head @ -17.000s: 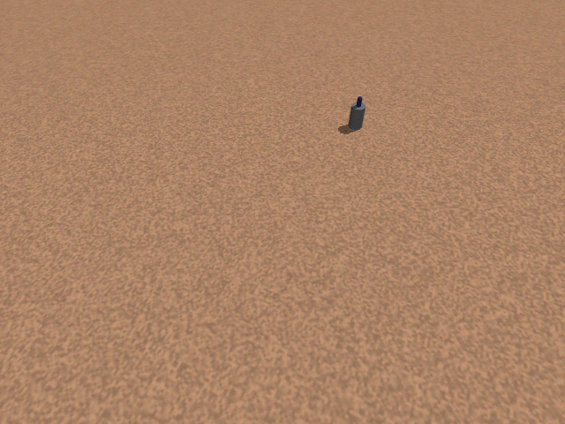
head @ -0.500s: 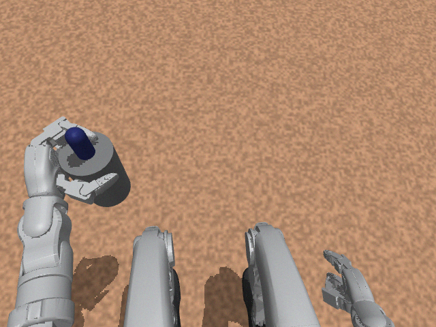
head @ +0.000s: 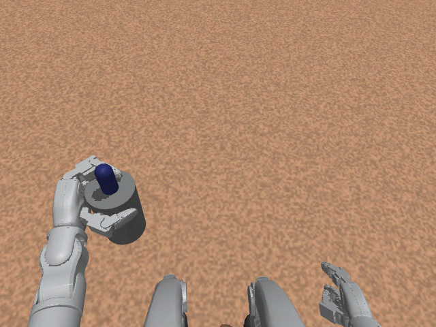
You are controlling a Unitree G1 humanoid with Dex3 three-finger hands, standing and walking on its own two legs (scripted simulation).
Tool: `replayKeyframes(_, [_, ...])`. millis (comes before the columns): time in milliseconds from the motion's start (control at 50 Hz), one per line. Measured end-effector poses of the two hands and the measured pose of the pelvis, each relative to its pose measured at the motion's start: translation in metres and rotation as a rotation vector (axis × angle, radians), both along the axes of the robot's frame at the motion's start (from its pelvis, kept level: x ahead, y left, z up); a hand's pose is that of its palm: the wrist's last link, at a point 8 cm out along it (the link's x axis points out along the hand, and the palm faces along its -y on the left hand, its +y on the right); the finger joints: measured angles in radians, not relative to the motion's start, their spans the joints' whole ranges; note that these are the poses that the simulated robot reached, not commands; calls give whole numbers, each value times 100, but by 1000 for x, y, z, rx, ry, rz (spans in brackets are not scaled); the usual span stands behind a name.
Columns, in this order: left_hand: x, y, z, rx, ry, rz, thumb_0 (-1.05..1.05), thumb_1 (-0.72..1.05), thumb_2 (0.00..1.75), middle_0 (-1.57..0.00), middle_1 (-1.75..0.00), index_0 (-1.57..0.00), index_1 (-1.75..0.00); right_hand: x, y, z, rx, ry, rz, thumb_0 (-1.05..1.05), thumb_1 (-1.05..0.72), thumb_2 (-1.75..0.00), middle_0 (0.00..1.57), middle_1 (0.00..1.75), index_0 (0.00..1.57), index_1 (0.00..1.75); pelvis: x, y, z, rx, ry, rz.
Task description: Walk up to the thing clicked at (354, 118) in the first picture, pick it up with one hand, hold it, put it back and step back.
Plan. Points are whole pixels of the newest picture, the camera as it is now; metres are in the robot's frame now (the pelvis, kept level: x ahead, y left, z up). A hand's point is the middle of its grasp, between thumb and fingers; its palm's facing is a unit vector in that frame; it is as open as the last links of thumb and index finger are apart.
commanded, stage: lift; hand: left
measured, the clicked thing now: (115, 201) +0.35 +0.19 +0.00
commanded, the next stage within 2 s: hold in 0.84 s
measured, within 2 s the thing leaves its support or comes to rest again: neither
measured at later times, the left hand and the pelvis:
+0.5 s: hand (110, 177) +0.35 +0.18 +0.09, palm faces +0.07 -1.00 -0.04, open 9.3 cm; pelvis +0.02 -0.01 +0.06, yaw +1 degrees
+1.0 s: hand (113, 167) +0.36 +0.17 +0.10, palm faces +0.05 -1.00 -0.02, open 9.3 cm; pelvis +0.04 -0.01 +0.08, yaw +1 degrees
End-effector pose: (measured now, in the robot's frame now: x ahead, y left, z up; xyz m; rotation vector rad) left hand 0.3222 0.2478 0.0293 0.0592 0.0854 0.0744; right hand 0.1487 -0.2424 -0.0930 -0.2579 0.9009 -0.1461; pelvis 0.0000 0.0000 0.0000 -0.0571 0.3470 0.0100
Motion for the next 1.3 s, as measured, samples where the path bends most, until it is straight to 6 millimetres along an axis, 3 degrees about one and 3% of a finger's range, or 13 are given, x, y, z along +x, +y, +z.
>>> replayKeyframes(300, [-8,-15,29,-27,46,-18,1,-48,104,-61,-104,-90,-117,-11,-1,35,7,43,-4,1,-92,-90,21,30,20,30,10,-2,41,19,-75,3])
replayKeyframes(580, [11,-21,71,-28,-1,-7,1,-48,104,-61,-105,-90,-118,2,-3,62,6,20,-13,1,-92,-90,21,30,20,30,27,-7,68,28,-140,4])
replayKeyframes(900, [10,-27,72,-53,30,-30,1,-48,104,-61,-105,-90,-118,9,-11,74,-5,50,-23,1,-92,-90,21,30,20,30,39,-7,80,34,-164,-1])
replayKeyframes(1300, [14,-27,98,-42,-13,-22,1,-47,104,-61,-105,-90,-118,9,-5,85,14,42,-36,1,-93,-90,21,30,20,30,41,-5,92,36,-216,-1])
